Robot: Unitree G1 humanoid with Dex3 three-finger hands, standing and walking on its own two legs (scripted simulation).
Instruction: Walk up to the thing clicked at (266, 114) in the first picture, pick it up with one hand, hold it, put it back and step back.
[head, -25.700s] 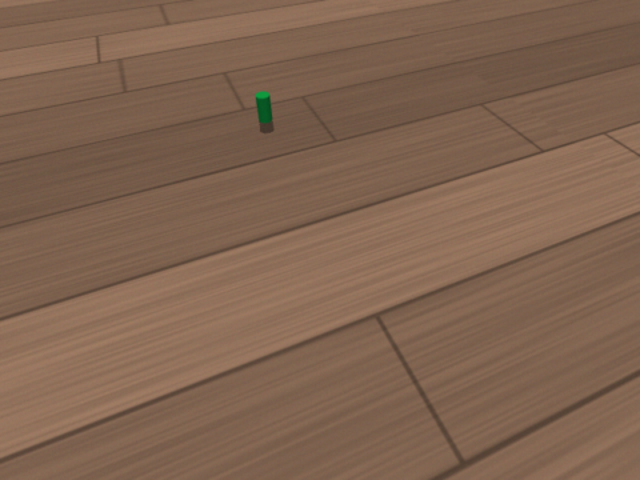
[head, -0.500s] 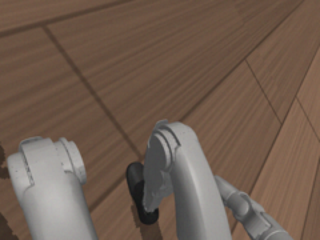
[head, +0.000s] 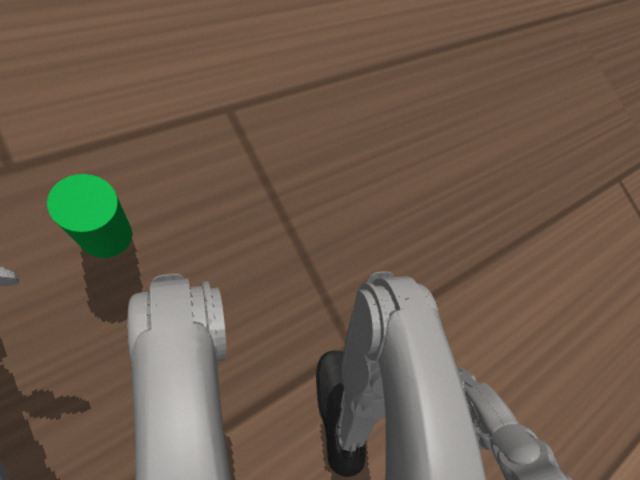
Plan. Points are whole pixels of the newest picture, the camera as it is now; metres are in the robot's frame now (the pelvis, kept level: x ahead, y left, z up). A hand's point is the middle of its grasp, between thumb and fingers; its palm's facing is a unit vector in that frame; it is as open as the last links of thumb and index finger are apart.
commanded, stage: home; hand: left
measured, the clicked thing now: (95, 220) +0.43 +0.31 -0.25
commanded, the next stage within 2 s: none
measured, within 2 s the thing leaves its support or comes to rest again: neither
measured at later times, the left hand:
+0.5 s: hand out of the picture +0.27 +0.34 +0.09, palm faces +0.33 -0.81 -0.49, open 17.2 cm
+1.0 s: hand out of the picture +0.24 +0.24 +0.30, palm faces +0.30 -0.89 -0.35, open 17.3 cm
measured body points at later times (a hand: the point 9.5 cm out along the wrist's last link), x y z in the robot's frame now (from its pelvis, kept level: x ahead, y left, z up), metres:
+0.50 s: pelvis +0.03 -0.02 +0.18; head +0.21 +0.04 +0.59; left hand +0.25 +0.38 +0.12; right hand +0.25 -0.23 +0.06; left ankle +0.08 +0.13 -0.29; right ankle +0.12 -0.13 -0.29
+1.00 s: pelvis +0.10 +0.00 +0.37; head +0.15 +0.02 +0.82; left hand +0.23 +0.28 +0.32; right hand +0.29 -0.21 +0.29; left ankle +0.08 +0.13 -0.29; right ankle +0.12 -0.13 -0.29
